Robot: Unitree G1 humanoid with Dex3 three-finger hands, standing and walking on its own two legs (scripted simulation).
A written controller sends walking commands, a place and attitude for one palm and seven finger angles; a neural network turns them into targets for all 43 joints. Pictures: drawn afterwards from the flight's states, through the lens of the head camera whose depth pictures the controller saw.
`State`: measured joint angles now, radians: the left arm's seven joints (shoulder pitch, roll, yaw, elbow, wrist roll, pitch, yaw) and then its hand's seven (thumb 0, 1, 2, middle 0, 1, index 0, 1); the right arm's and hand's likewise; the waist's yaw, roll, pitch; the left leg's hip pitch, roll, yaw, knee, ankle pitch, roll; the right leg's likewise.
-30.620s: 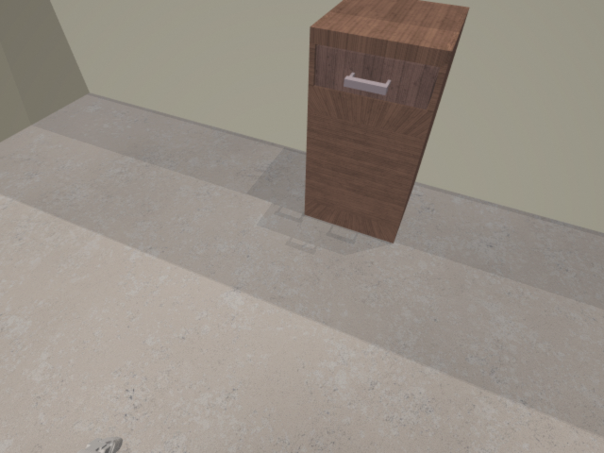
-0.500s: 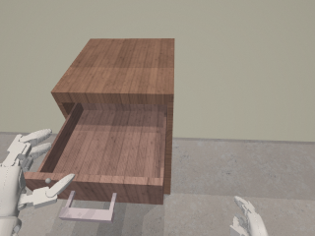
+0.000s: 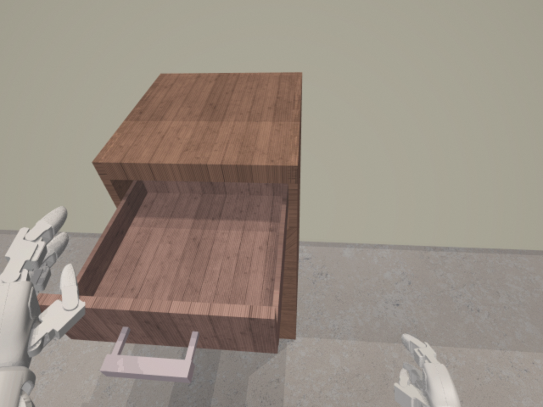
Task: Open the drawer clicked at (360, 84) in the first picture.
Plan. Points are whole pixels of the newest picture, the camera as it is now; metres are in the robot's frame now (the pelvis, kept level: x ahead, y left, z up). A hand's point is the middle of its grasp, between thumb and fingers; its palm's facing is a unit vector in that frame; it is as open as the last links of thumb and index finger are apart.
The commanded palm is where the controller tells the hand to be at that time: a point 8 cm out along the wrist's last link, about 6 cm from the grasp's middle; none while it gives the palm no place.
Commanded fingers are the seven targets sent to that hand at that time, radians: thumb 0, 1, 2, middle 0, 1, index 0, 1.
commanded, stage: step back with the hand held close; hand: left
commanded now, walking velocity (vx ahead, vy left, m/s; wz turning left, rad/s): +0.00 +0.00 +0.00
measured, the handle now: (153, 352) +0.21 +0.23 -0.05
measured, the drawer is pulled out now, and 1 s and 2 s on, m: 0.30 0.30 0.30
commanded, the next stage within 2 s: stop stepping back and stand still in 1.22 s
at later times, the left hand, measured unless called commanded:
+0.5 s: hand (54, 322) +0.16 +0.25 +0.16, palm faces +0.26 -0.81 -0.52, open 7.4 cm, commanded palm +0.09 +0.30 +0.17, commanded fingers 0.00 0.90 0.90 -0.20 -0.30 -0.20 -0.30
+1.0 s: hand out of the picture +0.08 +0.23 +0.16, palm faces +0.35 -0.84 -0.42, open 7.4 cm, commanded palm +0.01 +0.28 +0.17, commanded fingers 0.00 0.90 0.90 -0.20 -0.30 -0.20 -0.30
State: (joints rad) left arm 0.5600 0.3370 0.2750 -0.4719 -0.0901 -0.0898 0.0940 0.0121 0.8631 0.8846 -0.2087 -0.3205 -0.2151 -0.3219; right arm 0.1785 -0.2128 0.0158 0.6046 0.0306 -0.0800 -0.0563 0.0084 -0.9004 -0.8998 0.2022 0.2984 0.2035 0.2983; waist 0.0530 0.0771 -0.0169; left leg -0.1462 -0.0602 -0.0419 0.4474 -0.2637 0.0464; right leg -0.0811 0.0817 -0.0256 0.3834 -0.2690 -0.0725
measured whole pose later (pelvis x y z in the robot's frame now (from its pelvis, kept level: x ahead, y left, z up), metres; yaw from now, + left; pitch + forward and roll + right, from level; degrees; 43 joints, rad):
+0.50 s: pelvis -0.04 +0.02 -0.01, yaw +0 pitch +3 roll -1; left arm 0.67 0.45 0.39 -0.64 -0.06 -0.17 0.11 0.01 0.88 0.89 -0.21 -0.31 -0.22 -0.31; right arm 0.17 -0.22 -0.03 0.54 0.03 0.00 -0.06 0.01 -0.90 -0.90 0.20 0.30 0.20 0.30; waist -0.01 -0.01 0.02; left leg -0.34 -0.07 -0.03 0.52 -0.23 0.07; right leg -0.28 0.07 -0.03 0.48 -0.24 -0.05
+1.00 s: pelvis -0.11 -0.01 -0.01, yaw +2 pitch +2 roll +0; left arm 0.64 0.39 0.35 -0.61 -0.05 -0.19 0.13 0.01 0.88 0.90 -0.21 -0.30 -0.22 -0.31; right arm 0.21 -0.19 -0.01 0.63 0.02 -0.05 -0.06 0.01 -0.90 -0.90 0.21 0.30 0.21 0.30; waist -0.02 -0.04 -0.04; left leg -0.46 -0.02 -0.04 0.87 -0.43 -0.01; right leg -0.28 0.06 -0.03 0.50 -0.27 -0.07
